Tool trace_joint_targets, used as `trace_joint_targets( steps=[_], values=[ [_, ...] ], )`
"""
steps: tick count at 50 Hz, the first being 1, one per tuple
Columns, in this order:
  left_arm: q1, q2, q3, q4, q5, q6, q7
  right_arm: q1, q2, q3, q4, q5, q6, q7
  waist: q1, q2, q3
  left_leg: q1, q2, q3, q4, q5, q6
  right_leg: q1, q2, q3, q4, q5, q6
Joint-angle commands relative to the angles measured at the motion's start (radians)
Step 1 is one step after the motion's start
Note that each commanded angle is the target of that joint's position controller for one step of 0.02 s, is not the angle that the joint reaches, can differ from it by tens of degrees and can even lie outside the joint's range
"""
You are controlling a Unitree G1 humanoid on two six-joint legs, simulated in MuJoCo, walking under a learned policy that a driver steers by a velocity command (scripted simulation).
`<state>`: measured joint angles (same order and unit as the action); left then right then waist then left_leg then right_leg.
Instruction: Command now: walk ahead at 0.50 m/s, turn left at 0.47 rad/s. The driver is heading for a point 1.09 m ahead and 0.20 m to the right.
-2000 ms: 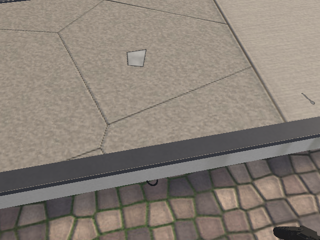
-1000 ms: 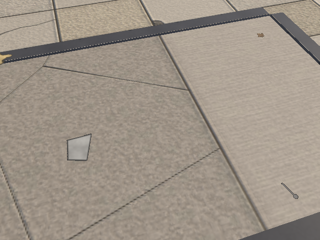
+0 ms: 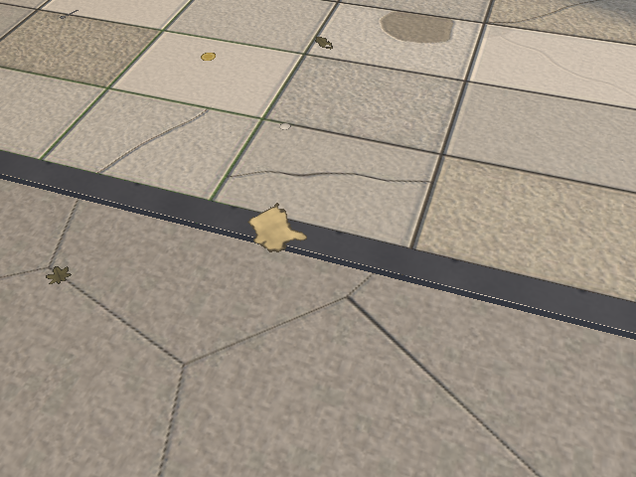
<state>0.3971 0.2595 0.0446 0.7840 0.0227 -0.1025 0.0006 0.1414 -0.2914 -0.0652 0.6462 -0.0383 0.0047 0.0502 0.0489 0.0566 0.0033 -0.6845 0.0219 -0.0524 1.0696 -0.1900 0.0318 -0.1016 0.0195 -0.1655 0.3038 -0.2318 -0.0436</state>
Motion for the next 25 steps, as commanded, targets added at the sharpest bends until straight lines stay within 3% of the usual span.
trace_joint_targets(
  steps=[1, 4, 7, 9, 10, 11, 12, 13, 14, 15, 16, 18, 20, 25],
  values=[
    [-0.031, 0.099, 0.017, -0.043, 0.001, -0.018, -0.008, -0.054, -0.003, 0.011, -0.074, 0.004, -0.011, 0.013, -0.03, -0.135, 0.051, -0.001, 0.013, 0.012, -0.174, 0.12, -0.001, -0.024, -0.233, 0.112, -0.158, 0.291, -0.106],
    [0.019, 0.121, 0.02, -0.01, -0.003, -0.009, -0.007, -0.143, 0.013, 0.025, -0.095, 0.004, -0.022, 0.026, 0.004, -0.136, 0.071, 0.101, -0.001, 0.099, -0.365, 0.138, 0.024, -0.013, -0.241, 0.064, -0.17, 0.331, -0.093],
    [0.071, 0.149, 0.025, 0.031, -0.007, 0.012, 0.001, -0.173, -0.002, 0.023, -0.109, -0.004, -0.03, 0.019, 0.01, -0.141, 0.073, 0.137, -0.026, 0.136, -0.466, 0.048, 0.065, 0.108, -0.275, 0.052, -0.102, 0.52, -0.088],
    [0.079, 0.178, 0.028, 0.052, -0.01, 0.027, 0.008, -0.077, -0.021, 0.014, -0.084, -0.014, -0.042, 0.002, -0.044, -0.163, 0.003, 0.275, -0.084, 0.163, -0.521, -0.033, 0.104, 0.167, -0.278, 0.024, 0.08, 0.858, -0.076],
    [0.074, 0.176, 0.025, 0.054, -0.016, 0.035, 0.012, 0.073, -0.033, 0.005, -0.035, -0.023, -0.053, -0.007, -0.114, -0.142, -0.082, 0.468, -0.112, 0.166, -0.596, 0.011, 0.127, 0.126, -0.252, -0.015, 0.257, 0.882, -0.057],
    [0.06, 0.149, 0.014, 0.027, -0.021, 0.033, 0.013, 0.235, -0.085, -0.014, 0.008, -0.041, -0.059, -0.023, -0.182, -0.104, -0.199, 0.743, 0.002, 0.036, -0.579, -0.012, 0.163, -0.059, -0.227, -0.015, 0.483, 0.639, -0.038],
    [0.097, 0.041, -0.014, -0.043, -0.038, 0.029, -0.004, 0.318, -0.206, -0.042, 0.018, -0.045, -0.061, -0.04, -0.169, 0.14, -0.345, 1.07, 0.335, -0.449, -0.613, -0.012, 0.289, -0.443, -0.073, -0.02, 0.863, -0.045, 0.008],
    [0.048, 0.118, 0.011, -0.043, -0.018, 0.036, 0.001, 0.344, -0.21, -0.05, 0.012, 0.0, -0.053, -0.049, -0.191, 0.074, -0.389, 1.055, 0.398, -0.653, -0.708, 0.157, 0.325, -0.555, -0.01, 0.137, 1.034, -0.293, 0.009],
    [-0.033, 0.115, 0.015, -0.068, -0.014, 0.038, 0.0, 0.279, -0.18, -0.041, 0.032, 0.016, -0.053, -0.054, -0.154, 0.014, -0.233, 0.945, 0.338, -0.456, -0.707, 0.244, 0.295, -0.623, -0.065, 0.192, 1.047, -0.205, 0.002],
    [-0.051, 0.087, 0.004, -0.069, -0.017, 0.03, -0.006, 0.23, -0.12, -0.023, 0.043, 0.018, -0.059, -0.052, -0.112, -0.007, -0.119, 0.79, 0.29, -0.337, -0.739, 0.31, 0.26, -0.599, -0.091, 0.187, 0.978, -0.147, 0.001],
    [-0.039, 0.077, 0.003, -0.058, -0.01, 0.035, -0.01, 0.191, -0.082, -0.011, 0.05, 0.021, -0.065, -0.047, -0.068, -0.018, -0.066, 0.685, 0.236, -0.253, -0.777, 0.312, 0.214, -0.549, -0.117, 0.185, 0.901, -0.121, 0.006],
    [0.025, 0.062, 0.002, -0.026, 0.012, 0.068, -0.022, 0.154, -0.043, 0.004, 0.058, 0.027, -0.076, -0.043, -0.014, 0.016, -0.038, 0.539, 0.182, -0.158, -0.844, 0.301, 0.185, -0.433, -0.126, 0.177, 0.833, -0.102, 0.026],
    [0.007, 0.052, 0.004, -0.027, 0.016, 0.079, -0.035, 0.179, -0.057, 0.0, 0.08, 0.03, -0.089, -0.042, -0.007, 0.017, -0.022, 0.512, 0.163, -0.125, -0.891, 0.3, 0.201, -0.444, -0.124, 0.161, 0.798, -0.06, 0.037],
    [-0.201, 0.035, -0.003, -0.083, 0.014, 0.076, -0.04, 0.246, -0.074, -0.005, 0.126, 0.032, -0.093, -0.037, -0.052, 0.009, 0.053, 0.538, 0.144, -0.063, -0.953, 0.24, 0.198, -0.544, -0.149, 0.147, 0.562, 0.129, 0.056]
  ],
)
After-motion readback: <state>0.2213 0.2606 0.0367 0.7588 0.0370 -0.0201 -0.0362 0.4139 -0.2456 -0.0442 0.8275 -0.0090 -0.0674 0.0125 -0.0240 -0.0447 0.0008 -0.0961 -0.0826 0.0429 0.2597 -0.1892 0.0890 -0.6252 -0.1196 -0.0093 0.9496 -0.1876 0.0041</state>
